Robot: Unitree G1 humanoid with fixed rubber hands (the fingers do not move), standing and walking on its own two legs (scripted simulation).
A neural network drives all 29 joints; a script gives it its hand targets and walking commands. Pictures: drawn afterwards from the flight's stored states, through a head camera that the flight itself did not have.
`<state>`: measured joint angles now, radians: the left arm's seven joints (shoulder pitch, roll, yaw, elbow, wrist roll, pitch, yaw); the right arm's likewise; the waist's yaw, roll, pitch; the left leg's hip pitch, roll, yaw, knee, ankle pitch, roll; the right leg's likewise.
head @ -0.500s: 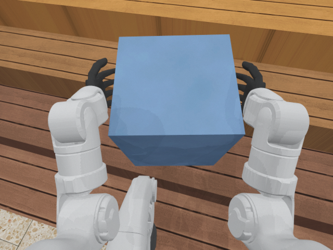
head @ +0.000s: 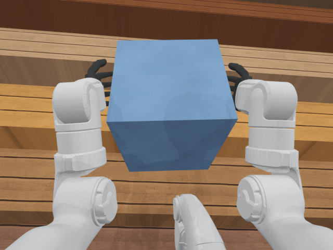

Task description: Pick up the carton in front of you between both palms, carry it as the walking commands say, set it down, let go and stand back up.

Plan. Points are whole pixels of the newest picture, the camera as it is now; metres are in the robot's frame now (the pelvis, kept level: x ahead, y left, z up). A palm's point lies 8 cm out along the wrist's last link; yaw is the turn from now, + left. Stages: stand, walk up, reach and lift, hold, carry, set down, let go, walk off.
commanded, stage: carry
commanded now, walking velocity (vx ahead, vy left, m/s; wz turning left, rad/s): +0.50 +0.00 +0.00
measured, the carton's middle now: (168, 113) +0.40 -0.05 +0.15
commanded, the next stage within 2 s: none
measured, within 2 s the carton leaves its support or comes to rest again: neither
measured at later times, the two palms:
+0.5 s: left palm out of the picture +0.67 +0.19 +0.38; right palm out of the picture +0.68 -0.11 +0.38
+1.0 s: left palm out of the picture +0.79 +0.23 +0.39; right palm out of the picture +0.86 -0.06 +0.40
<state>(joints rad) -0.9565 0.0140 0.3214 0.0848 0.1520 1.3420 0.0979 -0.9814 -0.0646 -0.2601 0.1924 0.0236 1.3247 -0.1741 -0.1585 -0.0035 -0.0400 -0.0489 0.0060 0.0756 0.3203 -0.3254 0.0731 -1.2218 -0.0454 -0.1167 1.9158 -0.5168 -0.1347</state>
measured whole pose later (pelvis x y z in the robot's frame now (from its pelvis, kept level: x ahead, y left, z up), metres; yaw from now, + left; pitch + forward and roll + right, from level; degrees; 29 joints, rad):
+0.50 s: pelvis +0.27 +0.02 +0.18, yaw +2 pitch +6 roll +0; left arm -1.08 0.05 0.32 0.32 0.05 1.36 0.15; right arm -1.06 -0.04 -0.37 0.26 -0.14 1.42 -0.10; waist 0.04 0.01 -0.03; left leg -0.28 -0.03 0.11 0.41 -0.07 0.08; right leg -0.42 -0.06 -0.12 0.82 -0.21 -0.09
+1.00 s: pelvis +0.45 -0.01 +0.31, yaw +4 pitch +3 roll -1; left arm -0.81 0.00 0.21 0.18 0.01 1.24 0.18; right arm -0.80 0.04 -0.38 0.12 -0.15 1.29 -0.09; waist 0.20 -0.03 0.16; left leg -0.81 -0.07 -0.08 1.75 -0.34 0.05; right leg -0.47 0.08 -0.18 0.69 -0.27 -0.15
